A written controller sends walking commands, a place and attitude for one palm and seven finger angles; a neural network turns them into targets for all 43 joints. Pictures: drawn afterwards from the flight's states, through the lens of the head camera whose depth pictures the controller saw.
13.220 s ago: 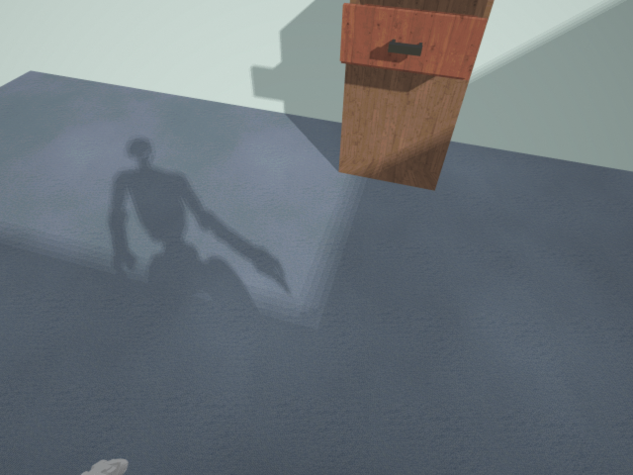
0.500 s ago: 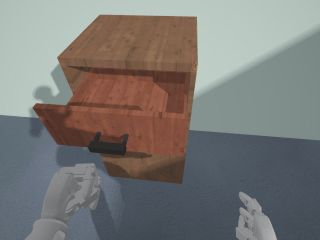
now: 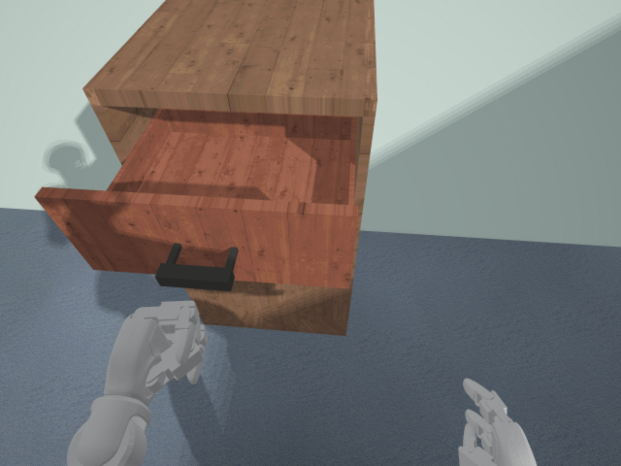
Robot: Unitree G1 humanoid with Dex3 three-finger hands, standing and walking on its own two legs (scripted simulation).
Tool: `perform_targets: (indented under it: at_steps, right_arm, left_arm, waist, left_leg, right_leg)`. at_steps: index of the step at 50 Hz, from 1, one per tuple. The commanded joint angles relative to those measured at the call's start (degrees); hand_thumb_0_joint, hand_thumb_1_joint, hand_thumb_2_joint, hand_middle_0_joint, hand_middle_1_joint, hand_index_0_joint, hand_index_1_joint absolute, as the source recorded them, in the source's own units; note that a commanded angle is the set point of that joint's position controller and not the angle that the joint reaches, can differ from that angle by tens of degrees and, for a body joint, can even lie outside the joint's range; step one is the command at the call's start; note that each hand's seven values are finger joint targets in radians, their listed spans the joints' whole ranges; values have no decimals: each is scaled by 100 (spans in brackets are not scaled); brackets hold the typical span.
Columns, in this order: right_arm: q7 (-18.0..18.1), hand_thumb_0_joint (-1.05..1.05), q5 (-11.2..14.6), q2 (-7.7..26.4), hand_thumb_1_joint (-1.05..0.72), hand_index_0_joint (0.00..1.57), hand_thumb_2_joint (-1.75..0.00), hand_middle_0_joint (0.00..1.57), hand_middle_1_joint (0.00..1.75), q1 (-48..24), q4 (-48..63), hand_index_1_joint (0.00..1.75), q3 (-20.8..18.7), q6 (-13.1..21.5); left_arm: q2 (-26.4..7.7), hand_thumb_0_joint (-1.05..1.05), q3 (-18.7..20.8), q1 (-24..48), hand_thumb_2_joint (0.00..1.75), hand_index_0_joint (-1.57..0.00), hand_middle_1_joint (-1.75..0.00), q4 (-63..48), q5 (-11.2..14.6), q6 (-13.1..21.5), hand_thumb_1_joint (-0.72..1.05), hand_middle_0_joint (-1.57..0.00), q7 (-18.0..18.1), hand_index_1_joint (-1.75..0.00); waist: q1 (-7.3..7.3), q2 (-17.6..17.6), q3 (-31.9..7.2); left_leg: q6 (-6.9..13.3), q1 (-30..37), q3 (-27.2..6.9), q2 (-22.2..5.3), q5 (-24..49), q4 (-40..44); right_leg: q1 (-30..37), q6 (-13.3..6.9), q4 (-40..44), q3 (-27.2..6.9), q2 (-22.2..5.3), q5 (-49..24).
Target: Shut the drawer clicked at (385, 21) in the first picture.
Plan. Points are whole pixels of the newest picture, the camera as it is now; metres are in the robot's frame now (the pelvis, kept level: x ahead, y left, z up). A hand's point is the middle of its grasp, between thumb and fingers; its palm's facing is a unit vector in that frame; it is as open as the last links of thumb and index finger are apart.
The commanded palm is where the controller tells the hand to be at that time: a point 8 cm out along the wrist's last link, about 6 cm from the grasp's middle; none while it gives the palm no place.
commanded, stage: bring the fist close to the handle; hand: left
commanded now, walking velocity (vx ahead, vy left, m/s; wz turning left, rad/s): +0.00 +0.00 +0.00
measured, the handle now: (200, 264) +0.39 +0.19 +0.02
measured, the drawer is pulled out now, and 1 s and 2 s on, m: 0.22 0.22 0.13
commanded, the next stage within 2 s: push the drawer shut in 0.92 s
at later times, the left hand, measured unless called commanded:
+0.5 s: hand (224, 333) +0.28 +0.13 +0.02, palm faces -0.08 -1.00 -0.04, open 3.3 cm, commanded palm +0.27 +0.19 +0.02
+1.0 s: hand (223, 327) +0.29 +0.13 +0.02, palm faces -0.07 -1.00 -0.04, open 3.3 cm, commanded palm +0.27 +0.20 +0.02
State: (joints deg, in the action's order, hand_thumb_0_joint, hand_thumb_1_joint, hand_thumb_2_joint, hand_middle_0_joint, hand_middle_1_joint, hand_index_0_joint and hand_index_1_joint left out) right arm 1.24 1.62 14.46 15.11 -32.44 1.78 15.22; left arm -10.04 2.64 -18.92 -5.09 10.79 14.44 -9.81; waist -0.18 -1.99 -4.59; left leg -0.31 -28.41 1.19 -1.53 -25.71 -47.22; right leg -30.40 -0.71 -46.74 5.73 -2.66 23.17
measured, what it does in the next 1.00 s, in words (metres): stands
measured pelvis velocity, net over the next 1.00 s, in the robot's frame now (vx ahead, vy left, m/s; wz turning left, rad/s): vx -0.01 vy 0.00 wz -0.01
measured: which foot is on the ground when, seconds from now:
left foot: down 0.00-1.00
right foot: down 0.00-1.00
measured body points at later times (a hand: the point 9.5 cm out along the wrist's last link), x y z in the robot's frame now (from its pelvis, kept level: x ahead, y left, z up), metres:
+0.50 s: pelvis -0.01 +0.01 -0.02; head +0.05 +0.00 +0.42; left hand +0.28 +0.18 +0.03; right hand +0.15 -0.23 -0.12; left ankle -0.02 +0.12 -0.70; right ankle +0.01 -0.11 -0.70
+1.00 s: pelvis -0.01 +0.00 -0.03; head +0.06 +0.00 +0.42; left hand +0.29 +0.19 +0.02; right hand +0.14 -0.24 -0.12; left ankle -0.02 +0.12 -0.70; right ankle +0.00 -0.11 -0.70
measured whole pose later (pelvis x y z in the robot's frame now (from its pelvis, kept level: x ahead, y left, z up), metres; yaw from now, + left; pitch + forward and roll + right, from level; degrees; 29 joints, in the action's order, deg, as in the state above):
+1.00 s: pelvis -0.01 +0.00 -0.03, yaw -1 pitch +14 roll +0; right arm 0.1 1.3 14.4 13.9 -31.8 0.5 6.2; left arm -9.8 3.0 -2.3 13.0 9.1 22.0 -6.8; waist -1.6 -1.3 -6.4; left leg 0.1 -42.4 1.7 -1.6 -28.8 -57.4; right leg -44.7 -0.7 -56.6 4.7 -3.0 25.7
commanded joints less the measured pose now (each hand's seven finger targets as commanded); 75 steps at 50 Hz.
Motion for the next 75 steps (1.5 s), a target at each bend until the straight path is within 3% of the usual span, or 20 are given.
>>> perform_targets:
  at_steps: [1,4,8,10,12,14,17,26,29,31,34,40,46,51,54,60,62,70,73,75]
  right_arm:
    - [36,0,-19,626,-90,20,-90,20,30,-382,892,30,-297,255]
    - [25,0,-36,642,-90,20,-90,20,30,-369,875,30,-323,180]
    - [-18,0,-36,616,-90,20,-90,20,30,-341,856,30,-339,112]
    - [-19,0,-49,651,-90,20,-90,20,30,-313,830,30,-363,39]
    - [-33,0,-43,637,-90,20,-90,20,30,-343,828,30,-346,2]
    - [-26,0,-60,670,-90,20,-90,20,30,-305,821,30,-377,-53]
    - [-50,0,-67,637,-90,20,-90,20,30,-335,824,30,-376,-127]
    - [-85,0,-86,666,-90,20,-90,20,30,-332,777,30,-397,-399]
    - [-85,0,-81,673,-90,20,-90,20,30,-303,834,30,-423,-462]
    - [-94,0,-71,633,-90,20,-90,20,30,-278,892,30,-427,-492]
    - [-82,0,-56,661,-90,20,-90,20,30,-210,838,30,-403,-557]
    - [-65,0,-32,669,-90,20,-90,20,30,-249,878,30,-398,-632]
    - [-46,0,-47,646,-90,20,-90,20,30,-242,857,30,-411,-602]
    - [-54,0,-25,664,-90,20,-90,20,30,-236,865,30,-411,-644]
    - [-26,0,-30,692,-90,20,-90,20,30,-224,776,30,-401,-658]
    - [-9,0,-46,701,-90,20,-90,20,30,-139,719,30,-417,-674]
    - [-12,0,-39,685,-90,20,-90,20,30,-117,665,30,-411,-683]
    - [40,0,-30,728,-90,20,-90,20,30,-94,443,30,-393,-718]
    - [45,0,-18,727,-90,20,-90,20,30,-89,407,30,-382,-716]
    - [62,0,-8,751,-90,20,-90,20,30,-56,353,30,-367,-741]
  left_arm:
    - [-484,0,321,890,90,-140,-160,-985,48,505,90,-140,85,-160]
    - [-610,0,495,862,90,-140,-160,-787,30,611,90,-140,156,-160]
    - [-379,0,235,1169,90,-140,-160,-646,11,748,90,-140,135,-160]
    - [-454,0,322,1243,90,-140,-160,-368,-30,777,90,-140,159,-160]
    - [-269,0,64,1704,90,-140,-160,-292,-70,822,90,-140,153,-160]
    - [-406,0,206,1720,90,-140,-160,-109,-97,841,90,-140,196,-160]
    - [-334,0,179,2036,90,-140,-160,-41,-110,927,90,-140,240,-160]
    - [-352,0,205,2811,90,-140,-160,741,-212,1120,90,-140,349,-160]
    - [-624,0,422,2872,90,-140,-160,506,-190,1160,90,-140,377,-160]
    - [-507,0,371,2641,90,-140,-160,366,-131,1145,90,-140,364,-160]
    - [-442,0,283,2573,90,-140,-160,671,-122,1046,90,-140,357,-160]
    - [-466,0,310,2503,90,-140,-160,704,-92,1052,90,-140,314,-160]
    - [-512,0,324,2730,90,-140,-160,457,-74,1194,90,-140,322,-160]
    - [-504,0,323,2578,90,-140,-160,645,-70,1128,90,-140,261,-160]
    - [-542,0,264,3179,90,-140,-160,759,-115,1112,90,-140,296,-160]
    - [-613,0,404,3637,90,-140,-160,933,-125,1101,90,-140,357,-160]
    - [-527,0,302,3864,90,-140,-160,967,-101,1077,90,-140,347,-160]
    - [-621,0,317,4896,90,-140,-160,1490,-153,1140,90,-140,440,-160]
    - [-591,0,244,5299,90,-140,-160,1577,-159,1167,90,-140,449,-160]
    - [-595,0,203,5615,90,-140,-160,1876,-201,1171,90,-140,458,-160]
  waist:
    - [-59,268,-909]
    - [-15,351,-1059]
    - [-88,88,-1165]
    - [-113,324,-1154]
    - [-188,136,-1073]
    - [-163,367,-1207]
    - [-129,143,-1440]
    - [-196,317,-1559]
    - [-91,169,-1954]
    - [-45,150,-2183]
    - [-185,512,-1815]
    - [-192,433,-1538]
    - [-176,148,-1835]
    - [-192,233,-1709]
    - [-318,230,-1566]
    - [-264,183,-2033]
    - [-341,162,-2038]
    - [-490,295,-1907]
    - [-509,11,-2041]
    - [-589,204,-1896]
  left_leg:
    - [96,-45,-104,213,1551,546]
    - [93,-155,-92,204,1657,462]
    - [63,-158,-96,189,1704,335]
    - [74,-314,-101,182,1627,269]
    - [57,-386,-146,179,1486,216]
    - [80,-465,-149,167,1522,138]
    - [55,-513,-155,186,1506,53]
    - [78,-1014,-151,182,1161,-261]
    - [95,-930,-119,186,1343,-270]
    - [89,-826,-87,188,1522,-244]
    - [108,-1012,-116,162,1446,-220]
    - [114,-1111,-83,184,1125,-174]
    - [118,-916,-94,195,1276,-218]
    - [110,-974,-78,187,1312,-217]
    - [119,-1015,-136,163,1187,-262]
    - [103,-843,-152,168,1505,-304]
    - [93,-785,-159,160,1576,-333]
    - [123,-921,-210,150,1063,-332]
    - [105,-797,-231,158,975,-302]
    - [124,-930,-256,152,779,-279]
  right_leg:
    - [631,12,513,-247,159,-1482]
    - [662,2,408,-259,166,-1612]
    - [418,-10,231,-224,173,-1644]
    - [343,-5,182,-241,182,-1569]
    - [100,-20,89,-219,174,-1373]
    - [94,-14,35,-237,181,-1400]
    - [23,-38,-119,-241,162,-1365]
    - [-377,-43,-374,-316,150,-1036]
    - [-84,-59,-386,-384,151,-1224]
    - [126,-53,-380,-382,146,-1471]
    - [37,-17,-309,-357,167,-1448]
    - [-46,-14,-181,-402,150,-1131]
    - [-4,-33,-255,-409,145,-1288]
    - [-18,-27,-251,-391,151,-1354]
    - [-264,-28,-271,-378,161,-1157]
    - [-136,-39,-390,-368,153,-1470]
    - [-184,-26,-385,-356,153,-1573]
    - [-447,-12,-282,-387,162,-992]
    - [-534,-30,-279,-373,157,-873]
    - [-619,-19,-245,-385,178,-664]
